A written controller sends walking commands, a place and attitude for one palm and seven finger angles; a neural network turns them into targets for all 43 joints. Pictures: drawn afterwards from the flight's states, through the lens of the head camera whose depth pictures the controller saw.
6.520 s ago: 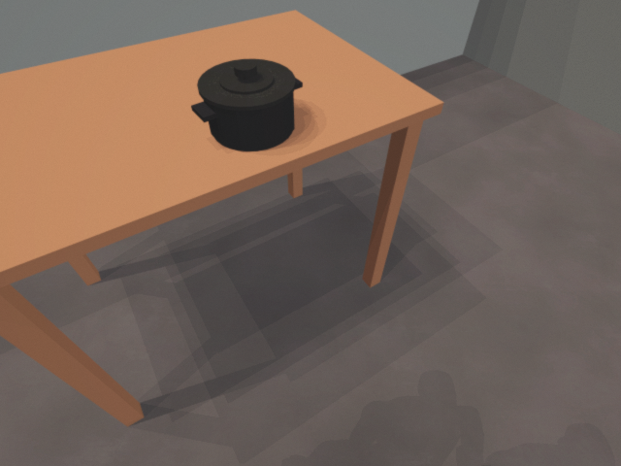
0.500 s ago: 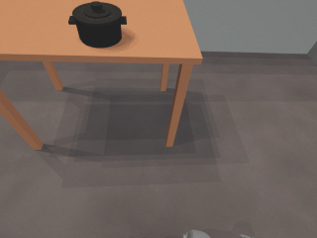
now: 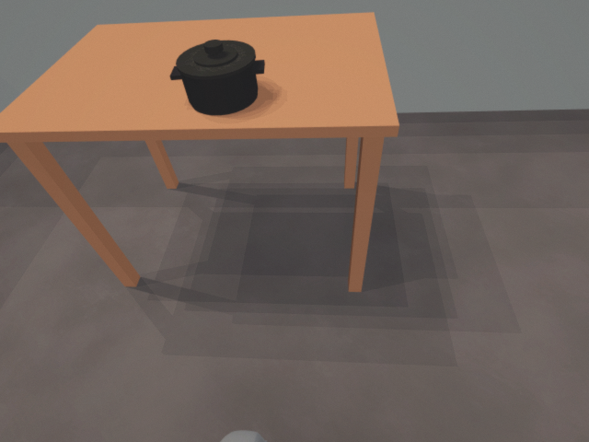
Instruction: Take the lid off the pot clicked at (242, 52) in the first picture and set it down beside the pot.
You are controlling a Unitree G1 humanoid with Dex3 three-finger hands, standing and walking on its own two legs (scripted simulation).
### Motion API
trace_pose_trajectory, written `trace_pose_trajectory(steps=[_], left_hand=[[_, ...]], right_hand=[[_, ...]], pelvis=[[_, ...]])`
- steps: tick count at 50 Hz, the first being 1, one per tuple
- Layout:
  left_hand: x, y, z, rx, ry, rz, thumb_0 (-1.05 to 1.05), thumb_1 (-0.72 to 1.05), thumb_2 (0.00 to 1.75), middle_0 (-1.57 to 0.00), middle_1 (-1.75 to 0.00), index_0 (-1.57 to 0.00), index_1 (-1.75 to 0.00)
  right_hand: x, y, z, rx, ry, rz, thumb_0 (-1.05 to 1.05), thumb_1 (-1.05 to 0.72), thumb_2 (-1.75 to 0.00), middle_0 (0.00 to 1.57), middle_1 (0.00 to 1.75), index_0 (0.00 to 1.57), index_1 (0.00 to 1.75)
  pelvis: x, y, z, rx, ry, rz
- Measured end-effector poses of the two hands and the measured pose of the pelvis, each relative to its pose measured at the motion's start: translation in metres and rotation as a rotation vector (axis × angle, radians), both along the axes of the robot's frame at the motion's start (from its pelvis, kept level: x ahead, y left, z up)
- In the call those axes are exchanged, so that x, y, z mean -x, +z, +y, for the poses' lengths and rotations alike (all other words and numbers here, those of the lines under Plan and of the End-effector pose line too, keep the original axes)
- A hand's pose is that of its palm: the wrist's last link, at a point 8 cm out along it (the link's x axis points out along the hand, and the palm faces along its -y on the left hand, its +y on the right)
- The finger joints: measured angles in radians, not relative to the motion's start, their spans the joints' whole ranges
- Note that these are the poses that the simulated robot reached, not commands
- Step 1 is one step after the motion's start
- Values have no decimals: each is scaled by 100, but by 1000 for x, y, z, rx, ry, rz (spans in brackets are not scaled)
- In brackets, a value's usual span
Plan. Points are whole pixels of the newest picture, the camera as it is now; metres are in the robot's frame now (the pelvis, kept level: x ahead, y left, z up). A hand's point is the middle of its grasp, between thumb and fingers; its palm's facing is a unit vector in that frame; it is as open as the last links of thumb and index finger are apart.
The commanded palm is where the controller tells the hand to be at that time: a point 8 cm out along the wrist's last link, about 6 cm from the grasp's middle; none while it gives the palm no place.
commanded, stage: take the last steps up to it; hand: left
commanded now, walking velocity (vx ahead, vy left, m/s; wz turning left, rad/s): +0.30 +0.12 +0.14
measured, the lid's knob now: (213, 46) +0.91 +0.24 +0.13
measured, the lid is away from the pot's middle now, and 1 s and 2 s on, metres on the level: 0.00 0.00 0.00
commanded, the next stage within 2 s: come to a stop and stand still in 1.02 s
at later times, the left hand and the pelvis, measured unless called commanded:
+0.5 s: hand out of the picture +0.05 +0.29 -0.18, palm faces +0.14 -0.97 -0.19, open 7.4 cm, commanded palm none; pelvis +0.11 +0.10 -0.01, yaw +2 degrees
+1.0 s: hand (188, 303) +0.39 +0.26 -0.16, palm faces +0.01 -0.98 -0.22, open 7.3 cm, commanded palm none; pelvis +0.31 +0.08 -0.01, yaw +1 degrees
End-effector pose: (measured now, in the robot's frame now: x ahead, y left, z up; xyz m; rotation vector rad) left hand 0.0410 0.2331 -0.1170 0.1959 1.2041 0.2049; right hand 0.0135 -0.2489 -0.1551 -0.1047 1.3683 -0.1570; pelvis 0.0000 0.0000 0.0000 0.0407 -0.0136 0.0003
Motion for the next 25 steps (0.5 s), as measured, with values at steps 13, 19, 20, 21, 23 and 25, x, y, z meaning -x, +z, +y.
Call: trace_pose_trajectory(steps=[13, 19, 20, 21, 23, 25], left_hand=[[113, -7, 30, 63, 209, 325, 1, 91, 90, -20, -30, -20, -30], [108, -33, 67, 107, 231, 436, 1, 91, 90, -20, -30, -20, -30], [97, -35, 74, 106, 221, 433, 1, 91, 90, -20, -30, -20, -30], [82, -36, 80, 104, 210, 418, 1, 91, 90, -20, -30, -20, -30], [44, -37, 93, 100, 183, 356, 1, 91, 90, -20, -30, -19, -30], [0, -36, 103, 94, 150, 274, 1, 91, 90, -20, -30, -19, -30]], right_hand=[[-136, 21, 53, 13, 178, -157, 1, -91, -90, 19, 30, 19, 30], [-204, 17, 112, 32, 222, -303, 1, -91, -90, 19, 30, 19, 30], [-205, 18, 119, 31, 217, -305, 1, -91, -90, 19, 30, 19, 30], [-203, 18, 125, 29, 207, -298, 1, -91, -90, 19, 30, 19, 30], [-194, 18, 135, 21, 180, -261, 0, -91, -90, 20, 30, 20, 30], [-188, 20, 133, 41, 114, -244, -1, -94, -90, 20, 30, 20, 30]], pelvis=[[-44, 2, 44, 6, 49, 18], [-78, -19, 86, 33, 46, 12], [-83, -19, 90, 29, 42, 8], [-89, -18, 93, 27, 39, 6], [-101, -13, 99, 24, 39, 4], [-113, -9, 105, 16, 37, 5]])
